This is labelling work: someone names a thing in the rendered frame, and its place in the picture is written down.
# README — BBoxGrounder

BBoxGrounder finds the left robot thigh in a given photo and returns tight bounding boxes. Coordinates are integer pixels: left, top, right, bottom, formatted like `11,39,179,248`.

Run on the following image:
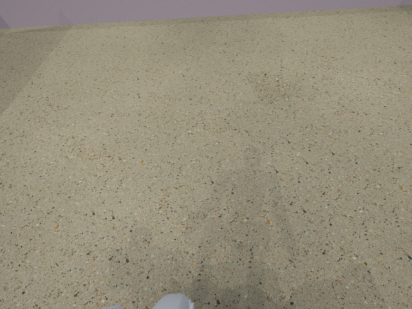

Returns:
152,294,194,309

